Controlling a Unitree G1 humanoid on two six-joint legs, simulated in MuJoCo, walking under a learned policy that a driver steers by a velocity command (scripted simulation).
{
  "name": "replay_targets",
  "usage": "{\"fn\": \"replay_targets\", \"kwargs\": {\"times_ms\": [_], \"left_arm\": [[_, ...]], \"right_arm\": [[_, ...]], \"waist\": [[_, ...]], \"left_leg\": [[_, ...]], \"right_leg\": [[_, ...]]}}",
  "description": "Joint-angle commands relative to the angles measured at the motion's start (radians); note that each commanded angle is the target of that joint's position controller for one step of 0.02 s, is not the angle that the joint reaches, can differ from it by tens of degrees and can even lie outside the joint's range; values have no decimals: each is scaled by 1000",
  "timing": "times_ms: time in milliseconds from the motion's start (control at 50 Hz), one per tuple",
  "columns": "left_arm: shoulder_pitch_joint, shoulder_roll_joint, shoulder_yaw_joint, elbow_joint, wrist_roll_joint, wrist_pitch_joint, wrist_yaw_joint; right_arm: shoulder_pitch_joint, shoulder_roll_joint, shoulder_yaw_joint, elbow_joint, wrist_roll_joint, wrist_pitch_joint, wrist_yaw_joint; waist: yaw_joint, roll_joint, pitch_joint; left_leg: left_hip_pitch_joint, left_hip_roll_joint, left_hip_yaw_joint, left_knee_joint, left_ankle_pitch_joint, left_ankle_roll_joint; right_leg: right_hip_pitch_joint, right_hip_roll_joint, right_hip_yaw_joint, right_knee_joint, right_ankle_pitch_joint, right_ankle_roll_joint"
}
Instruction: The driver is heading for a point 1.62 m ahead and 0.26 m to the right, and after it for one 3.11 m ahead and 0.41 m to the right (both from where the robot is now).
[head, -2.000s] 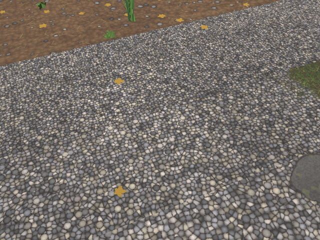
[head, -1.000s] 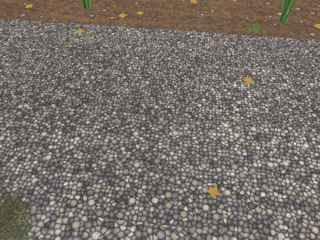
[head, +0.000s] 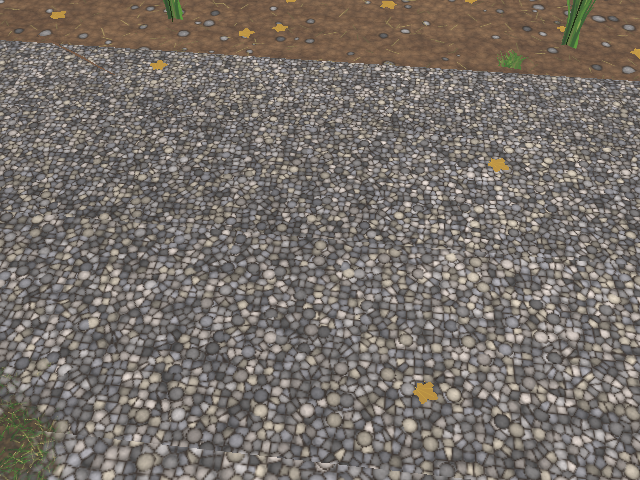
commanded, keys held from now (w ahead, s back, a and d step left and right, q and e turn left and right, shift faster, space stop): no key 0.24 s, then w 0.76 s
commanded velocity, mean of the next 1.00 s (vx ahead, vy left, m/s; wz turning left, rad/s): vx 0.27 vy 0.00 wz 0.00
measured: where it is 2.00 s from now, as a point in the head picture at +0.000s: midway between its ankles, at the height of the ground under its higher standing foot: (357, 347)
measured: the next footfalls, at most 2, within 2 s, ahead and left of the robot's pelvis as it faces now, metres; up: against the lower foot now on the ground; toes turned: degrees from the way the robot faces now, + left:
left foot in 0.88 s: +0.41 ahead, +0.08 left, +0.00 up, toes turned +1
right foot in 1.46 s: +0.75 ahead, -0.17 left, -0.19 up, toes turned -4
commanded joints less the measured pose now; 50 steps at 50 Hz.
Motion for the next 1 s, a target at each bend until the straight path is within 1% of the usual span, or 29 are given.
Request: {"fn": "replay_targets", "kwargs": {"times_ms": [20, 240, 260, 300, 320, 340, 380, 420, 440, 460, 480, 500, 520, 540, 560, 600, 640, 680, 720, 780, 820, 860, 880, 900, 920, 940, 960, 980, 1000], "left_arm": [[-54, 145, 21, -36, -1, -10, 3], [-52, 160, 14, 1, 0, -7, 3], [-27, 169, 18, 11, 3, -4, 7], [1, 212, 43, 13, 33, -5, 28], [-21, 188, 40, 3, 43, -11, 36], [-58, 140, 31, -13, 43, -20, 41], [-76, 72, 12, -41, 38, -38, 45], [-22, 81, 12, -36, 32, -46, 46], [47, 97, 17, -20, 32, -52, 44], [185, 122, 27, 11, 45, -59, 43], [434, 174, 38, 64, 59, -64, 52], [696, 199, 34, 110, 88, -69, 47], [674, 179, 26, 107, 101, -84, 36], [508, 131, 11, 71, 89, -83, 27], [401, 64, -13, 36, 72, -76, 24], [325, -17, -54, 6, 69, -61, 40], [344, -4, -62, 0, 69, -63, 49], [358, 20, -65, 2, 79, -72, 37], [461, 41, -64, 31, 75, -72, 16], [524, 44, -58, 37, 96, -57, -18], [525, 55, -47, 24, 89, -44, -17], [498, 86, -30, 1, 83, -37, -5], [508, 98, -24, -6, 95, -37, -7], [598, 22, -43, 7, 116, -43, -17], [749, -110, -87, 5, 131, -54, -50], [495, -18, -49, -57, 63, -59, -56], [374, -11, -45, -110, 39, -65, -30], [323, 28, -34, -123, 58, -66, 0], [339, -3, -48, -136, 89, -62, 20]], "right_arm": [[27, -150, -26, -30, 0, -8, -2], [52, -164, -17, -8, 0, -6, -4], [82, -175, -21, 3, -4, -3, -6], [148, -226, -44, 21, -41, -2, -23], [205, -210, -44, 31, -58, -9, -34], [240, -177, -36, 37, -60, -20, -48], [201, -113, -12, 25, -40, -23, -65], [107, -135, -12, -6, -37, -14, -63], [62, -159, -16, -22, -49, -8, -53], [36, -170, -18, -32, -73, -11, -40], [8, -126, -12, -57, -100, -28, -14], [8, -43, 10, -50, -96, -51, 7], [-45, 6, 18, -84, -69, -80, 4], [-45, -34, 10, -69, -63, -89, -11], [-16, -62, 0, -54, -80, -81, -24], [19, 10, 20, -40, -106, -43, -28], [10, 30, 32, -44, -88, -21, -11], [-96, 57, 53, -92, -70, -15, -10], [-196, 36, 54, -128, -64, -13, -15], [-249, 12, 43, -148, -78, -13, -24], [-270, -4, 32, -160, -73, -16, -27], [-206, -28, 16, -151, -47, -29, -35], [-49, -66, -2, -103, -29, -42, -38], [200, -108, -13, -32, -29, -50, -43], [435, -106, -13, 1, -38, -44, -43], [582, -78, -13, 75, -83, -56, -39], [414, -98, -24, 54, -78, -85, -44], [245, -35, -6, 19, -65, -82, -51], [190, 60, 27, 12, -63, -77, -56]], "waist": [[-1, -2, -81], [0, -3, -76], [-1, 2, -72], [-24, 49, 10], [-58, 85, 59], [-84, 122, 84], [-70, 127, 101], [-16, 87, 76], [27, 71, 57], [91, 22, 17], [172, -176, -71], [255, -224, -92], [212, -101, 66], [126, -16, 120], [69, -6, 91], [-14, -24, 118], [-22, -43, 112], [-10, -35, 92], [28, -71, 96], [21, -83, 77], [3, -83, 75], [-56, -85, 26], [-101, -76, -50], [-137, 34, -234], [-174, 269, -513], [-273, 119, -304], [-207, 54, -93], [-150, -18, -32], [-84, -29, -53]], "left_leg": [[-98, 43, -30, -87, 296, 30], [-107, 43, -22, -86, 291, 24], [-107, 48, -32, -111, 183, 36], [-118, 100, -124, -188, -213, 132], [-63, 159, -223, -232, -324, 191], [27, 233, -326, -275, -334, 239], [124, 330, -397, -290, -210, 276], [27, 287, -297, -258, -99, 249], [-81, 233, -222, -200, -51, 227], [-187, 140, -128, -13, 59, 190], [-450, -27, 1, 350, 57, 83], [-721, -88, -53, 723, -309, 55], [-924, -59, -175, 808, -242, 98], [-893, 26, -139, 837, -127, 112], [-788, 74, -91, 792, -71, 127], [-628, 136, -66, 659, 89, 136], [-539, 127, 7, 548, 255, 111], [-420, 101, 74, 342, 363, 75], [-402, 72, 78, 231, 405, 37], [-396, 42, 80, 204, 371, 48], [-376, 29, 91, 184, 277, 70], [-202, -25, 152, 119, 253, 95], [14, -41, 153, 132, 307, 117], [417, 56, -1, 219, 572, 226], [814, 338, -499, 44, 426, 491], [675, 341, -655, -116, 272, 431], [386, 349, -528, -144, 196, 355], [167, 334, -469, -180, 182, 350], [34, 303, -373, -190, 167, 335]], "right_leg": [[139, -31, 34, -41, 284, -20], [143, -30, 36, -36, 285, -19], [141, -26, 34, -45, 179, -23], [33, -2, 35, -27, -234, -52], [-88, 6, 49, 16, -296, -63], [-199, 17, 43, 74, -249, -68], [-267, -9, 46, 84, -136, -92], [-71, 15, 6, 12, -83, -103], [96, 37, -8, -10, -44, -105], [254, 38, 28, -20, -21, -122], [555, -88, 321, -111, 46, -245], [745, -308, 684, -252, 211, -372], [705, -374, 696, -314, 182, -363], [570, -368, 573, -323, 184, -334], [466, -327, 468, -359, 165, -322], [267, -240, 314, -441, 197, -261], [161, -170, 191, -481, 212, -225], [41, -115, 95, -483, 278, -221], [57, -143, 109, -479, 354, -244], [151, -187, 107, -433, 479, -237], [224, -216, 107, -384, 565, -220], [225, -192, 62, -238, 832, -186], [151, -155, 35, -59, 928, -147], [-80, -86, 40, 255, 678, -82], [-395, 100, 43, 691, -210, -13], [-602, 126, 174, 990, -352, -49], [-638, 23, 213, 1003, -225, -83], [-557, -37, 221, 929, -128, -90], [-451, -80, 237, 829, -37, -104]]}}
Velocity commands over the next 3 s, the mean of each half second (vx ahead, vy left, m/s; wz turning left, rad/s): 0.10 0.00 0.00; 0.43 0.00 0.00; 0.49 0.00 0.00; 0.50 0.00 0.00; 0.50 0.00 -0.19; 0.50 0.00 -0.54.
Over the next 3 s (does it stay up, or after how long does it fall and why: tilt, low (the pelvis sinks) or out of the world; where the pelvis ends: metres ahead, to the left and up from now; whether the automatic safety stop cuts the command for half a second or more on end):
stays up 1.54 -0.18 -0.38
